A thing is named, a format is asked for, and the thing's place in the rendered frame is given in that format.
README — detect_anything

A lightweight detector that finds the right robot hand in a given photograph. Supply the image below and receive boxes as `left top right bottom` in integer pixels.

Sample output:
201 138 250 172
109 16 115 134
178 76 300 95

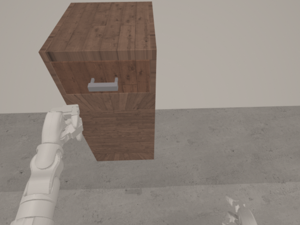
222 194 257 225

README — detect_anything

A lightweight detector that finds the left robot forearm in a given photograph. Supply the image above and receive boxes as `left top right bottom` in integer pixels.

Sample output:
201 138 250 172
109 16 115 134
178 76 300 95
10 142 64 225

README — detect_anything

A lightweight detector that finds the drawer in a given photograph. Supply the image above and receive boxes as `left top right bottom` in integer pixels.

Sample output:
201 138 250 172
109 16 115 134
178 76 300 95
51 60 150 94

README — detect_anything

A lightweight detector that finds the handle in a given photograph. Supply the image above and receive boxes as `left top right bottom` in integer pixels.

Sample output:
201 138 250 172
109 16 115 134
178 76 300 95
88 77 118 91

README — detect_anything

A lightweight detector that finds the left robot hand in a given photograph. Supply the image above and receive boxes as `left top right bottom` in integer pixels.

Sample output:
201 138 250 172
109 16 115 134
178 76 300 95
42 104 83 147

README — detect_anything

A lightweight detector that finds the cabinet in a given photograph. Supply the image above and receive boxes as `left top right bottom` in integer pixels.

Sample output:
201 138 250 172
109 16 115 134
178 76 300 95
39 1 157 161

